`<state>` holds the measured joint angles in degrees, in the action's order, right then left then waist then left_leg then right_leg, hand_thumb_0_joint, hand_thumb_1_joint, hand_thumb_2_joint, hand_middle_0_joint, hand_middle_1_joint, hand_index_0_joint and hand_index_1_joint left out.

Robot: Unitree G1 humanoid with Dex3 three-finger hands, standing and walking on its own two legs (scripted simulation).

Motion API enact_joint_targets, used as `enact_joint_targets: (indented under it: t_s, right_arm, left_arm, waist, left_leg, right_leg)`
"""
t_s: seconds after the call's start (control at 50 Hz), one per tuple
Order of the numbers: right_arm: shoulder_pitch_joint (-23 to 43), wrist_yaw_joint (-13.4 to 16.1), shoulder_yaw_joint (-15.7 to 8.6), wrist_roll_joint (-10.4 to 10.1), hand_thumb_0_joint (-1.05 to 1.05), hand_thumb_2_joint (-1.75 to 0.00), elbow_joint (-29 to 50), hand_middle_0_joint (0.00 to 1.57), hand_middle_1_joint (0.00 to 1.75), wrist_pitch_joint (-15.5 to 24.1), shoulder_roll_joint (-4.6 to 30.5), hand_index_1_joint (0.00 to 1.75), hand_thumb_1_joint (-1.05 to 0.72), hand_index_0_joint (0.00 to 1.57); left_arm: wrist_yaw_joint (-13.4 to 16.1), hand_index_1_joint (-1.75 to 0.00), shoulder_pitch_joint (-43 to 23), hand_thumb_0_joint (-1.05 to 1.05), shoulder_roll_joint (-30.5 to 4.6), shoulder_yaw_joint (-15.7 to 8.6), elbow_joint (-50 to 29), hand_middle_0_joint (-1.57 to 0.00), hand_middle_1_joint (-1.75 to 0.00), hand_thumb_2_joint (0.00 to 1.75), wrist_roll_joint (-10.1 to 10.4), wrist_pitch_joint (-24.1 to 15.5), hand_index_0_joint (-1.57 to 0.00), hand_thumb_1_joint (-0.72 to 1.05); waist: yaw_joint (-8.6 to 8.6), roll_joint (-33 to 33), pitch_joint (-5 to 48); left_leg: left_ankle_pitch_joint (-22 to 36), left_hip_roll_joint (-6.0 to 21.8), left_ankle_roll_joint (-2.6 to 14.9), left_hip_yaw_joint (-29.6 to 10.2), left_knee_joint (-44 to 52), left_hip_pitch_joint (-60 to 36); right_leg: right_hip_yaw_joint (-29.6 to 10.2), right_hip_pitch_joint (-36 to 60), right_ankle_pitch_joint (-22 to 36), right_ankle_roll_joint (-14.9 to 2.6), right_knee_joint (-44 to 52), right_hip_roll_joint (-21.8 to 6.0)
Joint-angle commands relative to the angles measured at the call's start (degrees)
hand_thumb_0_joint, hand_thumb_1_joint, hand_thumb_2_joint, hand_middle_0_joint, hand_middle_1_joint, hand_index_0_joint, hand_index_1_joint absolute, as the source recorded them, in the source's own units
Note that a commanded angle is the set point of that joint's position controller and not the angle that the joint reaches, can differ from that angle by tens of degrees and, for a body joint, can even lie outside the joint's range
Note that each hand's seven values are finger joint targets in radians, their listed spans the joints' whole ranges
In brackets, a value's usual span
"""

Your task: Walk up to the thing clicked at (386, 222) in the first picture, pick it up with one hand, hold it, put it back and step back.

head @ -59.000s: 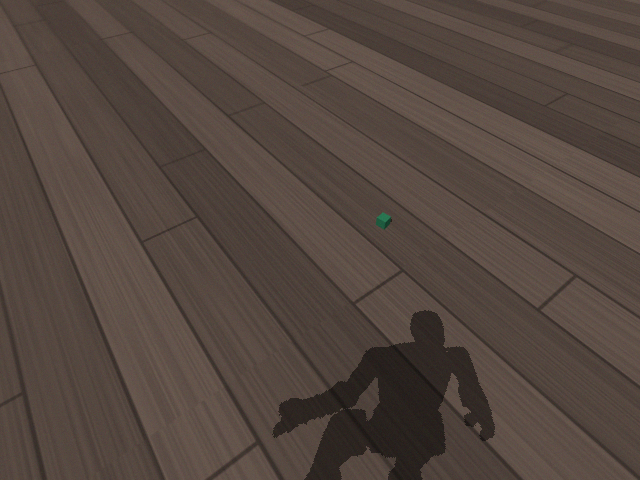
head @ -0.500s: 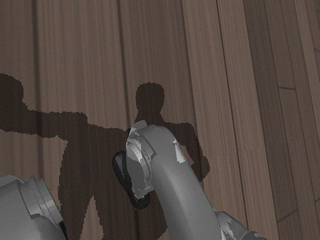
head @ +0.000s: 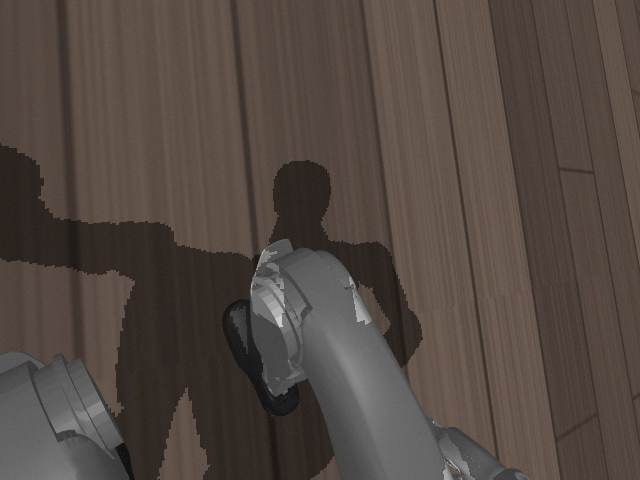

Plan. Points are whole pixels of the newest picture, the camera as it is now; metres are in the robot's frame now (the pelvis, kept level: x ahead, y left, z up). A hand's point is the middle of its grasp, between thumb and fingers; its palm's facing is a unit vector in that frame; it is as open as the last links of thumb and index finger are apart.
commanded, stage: close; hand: left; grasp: from above
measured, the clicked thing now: out of the picture +0.50 +0.25 -0.30
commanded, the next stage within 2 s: none
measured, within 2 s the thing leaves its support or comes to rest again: neither
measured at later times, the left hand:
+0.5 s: hand out of the picture +0.48 +0.23 -0.27, palm faces -0.45 -0.06 -0.89, open 8.5 cm
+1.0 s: hand out of the picture +0.47 +0.23 -0.27, palm faces -0.45 -0.05 -0.89, open 9.0 cm
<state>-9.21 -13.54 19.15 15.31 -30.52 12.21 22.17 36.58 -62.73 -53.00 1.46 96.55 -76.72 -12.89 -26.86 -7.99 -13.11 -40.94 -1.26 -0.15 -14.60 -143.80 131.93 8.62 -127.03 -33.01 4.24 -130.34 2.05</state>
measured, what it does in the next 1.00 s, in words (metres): stands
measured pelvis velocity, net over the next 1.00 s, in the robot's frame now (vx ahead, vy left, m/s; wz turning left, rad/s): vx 0.00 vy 0.00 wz -0.01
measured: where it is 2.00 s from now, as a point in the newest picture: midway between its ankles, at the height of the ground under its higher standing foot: (200, 432)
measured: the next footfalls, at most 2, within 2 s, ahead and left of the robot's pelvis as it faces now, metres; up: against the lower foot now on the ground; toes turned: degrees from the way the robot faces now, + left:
none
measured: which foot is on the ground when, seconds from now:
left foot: down 0.00-1.00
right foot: down 0.00-1.00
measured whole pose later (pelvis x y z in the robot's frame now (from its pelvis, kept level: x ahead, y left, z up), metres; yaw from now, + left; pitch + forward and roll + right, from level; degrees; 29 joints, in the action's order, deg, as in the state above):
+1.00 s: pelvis +0.00 +0.00 +0.00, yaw -1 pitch +28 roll -16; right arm -8.1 -13.8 19.6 15.7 -31.5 12.9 21.6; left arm 37.4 -62.5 -52.6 3.4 96.8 -76.1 -12.5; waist -26.5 -8.1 -12.7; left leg -40.9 -1.1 0.4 -14.7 -143.8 132.1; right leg 8.8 -126.8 -32.9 4.3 -129.8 2.1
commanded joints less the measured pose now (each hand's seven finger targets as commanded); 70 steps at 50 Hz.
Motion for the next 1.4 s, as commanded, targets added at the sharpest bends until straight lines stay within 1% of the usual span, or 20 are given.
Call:
enact_joint_targets:
  t_s: [0.0,0.1,0.14,0.16,0.22,0.28,0.42,0.46,0.52,0.56,0.58,0.64,0.7,0.76,0.84,1.06,1.14,1.22,1.32,1.38]
  right_arm:
    - [-11.7,0.9,-6.1,-0.4,0.00,-0.90,-1.3,0.20,0.30,-0.1,19.2,0.30,-0.89,0.20]
    - [-10.7,1.2,-6.0,-0.3,0.00,-0.90,-1.6,0.20,0.30,-0.1,19.0,0.30,-0.89,0.20]
    - [-10.8,0.8,-5.6,-0.3,0.00,-0.89,-1.1,0.20,0.30,0.4,19.1,0.30,-0.89,0.20]
    - [-10.8,0.9,-5.8,-0.4,0.00,-0.90,-2.2,0.20,0.30,0.1,19.1,0.30,-0.89,0.20]
    - [-10.9,0.7,-5.6,-0.3,0.00,-0.90,-1.9,0.20,0.30,0.2,19.4,0.30,-0.89,0.20]
    - [-10.0,0.7,-5.0,-0.2,0.00,-0.90,-1.2,0.20,0.30,0.4,18.6,0.30,-0.89,0.20]
    - [-11.0,0.7,-5.6,-0.1,0.00,-0.90,-2.2,0.20,0.30,0.2,18.9,0.30,-0.89,0.20]
    - [-9.9,0.7,-5.3,-0.3,0.00,-0.90,-1.2,0.20,0.30,0.4,18.5,0.30,-0.89,0.20]
    - [-10.7,0.7,-5.9,-0.4,0.00,-0.90,-1.9,0.20,0.30,0.1,18.6,0.30,-0.90,0.20]
    - [-10.9,0.4,-5.5,-0.4,0.00,-0.90,-1.9,0.20,0.30,0.2,18.6,0.30,-0.89,0.20]
    - [-9.9,0.5,-5.4,-0.2,0.00,-0.90,-1.8,0.20,0.30,0.3,18.8,0.30,-0.89,0.20]
    - [-11.5,0.6,-5.5,-0.5,0.00,-0.90,-2.1,0.20,0.30,0.0,18.7,0.30,-0.89,0.20]
    - [-9.6,0.7,-5.3,-0.2,0.00,-0.90,-1.5,0.20,0.30,0.4,18.7,0.30,-0.89,0.20]
    - [-10.0,0.7,-5.8,-0.2,0.00,-0.90,-1.8,0.20,0.30,-0.1,18.7,0.30,-0.89,0.20]
    - [-9.0,0.5,-5.5,0.0,0.00,-0.89,-1.1,0.20,0.30,0.6,18.8,0.30,-0.89,0.20]
    - [-10.1,0.5,-5.6,-0.4,0.00,-0.90,-1.9,0.20,0.30,0.3,18.8,0.30,-0.89,0.20]
    - [-9.2,0.3,-5.3,-0.3,0.00,-0.89,-1.5,0.20,0.30,0.8,19.0,0.30,-0.89,0.20]
    - [-10.2,0.3,-5.8,-0.3,0.00,-0.89,-2.4,0.20,0.30,0.6,19.2,0.30,-0.89,0.20]
    - [-10.2,0.2,-5.4,-0.2,0.00,-0.89,-2.0,0.20,0.30,0.9,19.1,0.30,-0.89,0.20]
    - [-10.1,0.3,-5.4,-0.2,0.00,-0.89,-2.0,0.20,0.30,0.8,19.2,0.30,-0.89,0.20]
  left_arm:
    - [0.9,-0.53,-13.6,0.00,-9.1,-0.2,-3.5,-0.62,-0.56,0.52,0.5,0.3,-0.65,0.31]
    - [1.3,-0.53,-13.5,0.00,-9.0,0.6,-4.5,-0.62,-0.57,0.54,1.0,0.2,-0.65,0.31]
    - [1.1,-0.53,-14.4,0.00,-7.9,0.7,-4.5,-0.61,-0.57,0.52,1.2,0.2,-0.64,0.31]
    - [1.3,-0.54,-13.9,0.00,-9.1,0.4,-5.1,-0.61,-0.57,0.54,1.3,0.3,-0.64,0.30]
    - [1.2,-0.54,-13.5,0.00,-8.2,0.5,-3.7,-0.59,-0.58,0.54,1.0,0.2,-0.63,0.28]
    - [1.3,-0.54,-13.6,0.00,-8.1,1.6,-3.7,-0.59,-0.58,0.54,1.3,0.3,-0.63,0.27]
    - [1.8,-0.54,-13.1,0.00,-9.7,-0.1,-3.9,-0.60,-0.58,0.53,1.6,0.5,-0.63,0.28]
    - [1.2,-0.56,-13.5,0.00,-8.8,1.0,-4.5,-0.60,-0.59,0.55,1.4,0.6,-0.63,0.28]
    - [1.7,-0.57,-13.7,0.00,-9.1,0.2,-4.3,-0.57,-0.60,0.57,1.3,0.7,-0.60,0.24]
    - [1.4,-0.58,-13.6,0.00,-6.8,1.0,-3.9,-0.57,-0.61,0.57,1.3,0.6,-0.60,0.25]
    - [1.4,-0.58,-14.5,0.00,-7.2,1.6,-5.0,-0.58,-0.61,0.59,1.5,0.4,-0.61,0.25]
    - [1.8,-0.57,-13.1,0.00,-9.1,-0.2,-3.4,-0.56,-0.61,0.57,1.3,0.5,-0.59,0.23]
    - [1.6,-0.59,-13.0,0.00,-8.2,0.7,-3.6,-0.55,-0.63,0.58,0.9,0.3,-0.58,0.23]
    - [1.8,-0.58,-13.4,0.00,-8.8,0.6,-4.1,-0.54,-0.62,0.58,0.5,0.2,-0.57,0.21]
    - [1.9,-0.60,-14.8,0.00,-7.2,1.9,-5.5,-0.54,-0.64,0.60,0.8,0.4,-0.58,0.23]
    - [2.0,-0.61,-13.7,0.00,-9.0,0.7,-3.8,-0.53,-0.64,0.62,1.3,0.8,-0.55,0.18]
    - [1.7,-0.62,-13.9,0.00,-7.4,1.7,-4.4,-0.49,-0.65,0.61,1.2,0.8,-0.52,0.16]
    - [1.7,-0.63,-13.9,0.00,-8.5,0.7,-4.5,-0.48,-0.66,0.62,1.3,0.6,-0.51,0.14]
    - [1.5,-0.65,-14.0,0.00,-7.0,1.2,-4.0,-0.47,-0.69,0.64,1.6,0.3,-0.50,0.14]
    - [1.6,-0.66,-14.6,0.00,-7.7,1.2,-5.3,-0.47,-0.69,0.65,1.4,0.2,-0.50,0.14]
  waist:
    - [-4.52,29.5,34.9]
    - [-3.95,29.2,36.3]
    - [-4.74,28.6,34.3]
    - [-3.84,29.8,35.8]
    - [-4.52,29.5,35.3]
    - [-4.64,28.1,35.2]
    - [-3.63,29.7,35.7]
    - [-4.11,29.3,35.6]
    - [-3.85,30.5,36.7]
    - [-4.71,30.2,35.6]
    - [-4.70,29.4,36.4]
    - [-4.00,29.0,36.4]
    - [-4.07,28.8,34.3]
    - [-3.78,30.7,36.0]
    - [-4.65,29.4,34.5]
    - [-4.07,29.7,35.9]
    - [-4.52,29.3,35.0]
    - [-3.94,30.3,35.8]
    - [-4.59,29.1,34.3]
    - [-4.60,30.1,35.0]
  left_leg:
    - [10.5,1.9,-0.32,5.7,15.9,-24.7]
    - [9.8,2.1,-0.45,5.5,16.5,-24.9]
    - [9.8,2.0,-0.51,4.8,16.4,-25.1]
    - [10.6,2.3,-0.65,4.8,16.8,-25.6]
    - [12.2,2.3,-0.68,4.6,15.7,-25.7]
    - [10.1,2.0,-0.31,5.7,15.7,-24.1]
    - [9.7,2.2,-0.49,5.0,17.1,-24.6]
    - [9.4,2.2,-0.48,5.3,16.7,-25.3]
    - [10.3,2.1,-0.38,5.5,16.7,-25.5]
    - [12.6,2.1,-0.52,5.0,15.8,-25.9]
    - [12.5,2.1,-0.38,5.4,15.3,-25.4]
    - [12.8,2.1,-0.25,5.4,15.8,-24.9]
    - [11.3,2.0,-0.64,5.4,15.9,-24.6]
    - [10.6,2.4,-0.74,4.7,17.1,-26.1]
    - [9.6,2.2,-0.60,4.8,16.3,-25.3]
    - [10.0,2.4,-0.44,4.7,16.8,-25.6]
    - [11.1,2.3,-0.70,4.7,16.2,-25.9]
    - [11.1,2.4,-0.66,4.5,16.5,-25.8]
    - [11.3,2.2,-0.55,4.8,15.8,-25.6]
    - [11.6,2.5,-0.74,4.4,16.1,-26.5]
  right_leg:
    - [6.9,22.4,9.6,-5.71,10.2,2.0]
    - [7.0,23.2,9.1,-5.61,10.9,2.4]
    - [7.2,21.2,9.2,-5.49,10.0,1.6]
    - [7.2,22.2,9.7,-5.56,10.2,2.1]
    - [7.4,21.9,11.0,-5.68,10.0,1.8]
    - [7.1,24.0,9.9,-5.31,10.5,2.3]
    - [7.2,23.0,9.0,-5.59,10.7,2.2]
    - [7.0,23.1,9.2,-5.46,10.4,2.4]
    - [6.8,23.7,10.2,-5.57,10.2,2.4]
    - [7.4,22.0,11.7,-5.65,9.5,2.2]
    - [7.3,23.5,11.8,-5.51,10.2,2.5]
    - [7.0,24.6,12.1,-5.42,10.1,2.4]
    - [7.3,22.4,10.3,-5.69,10.3,2.2]
    - [7.2,22.3,9.9,-5.79,10.1,2.4]
    - [7.3,21.2,9.4,-5.47,10.2,2.0]
    - [7.1,22.8,10.1,-5.38,10.2,2.3]
    - [7.2,22.1,10.5,-5.57,10.0,2.1]
    - [7.3,21.9,10.5,-5.63,10.2,2.0]
    - [7.4,21.5,10.5,-5.45,9.8,1.7]
    - [7.3,21.6,10.7,-5.54,9.9,1.8]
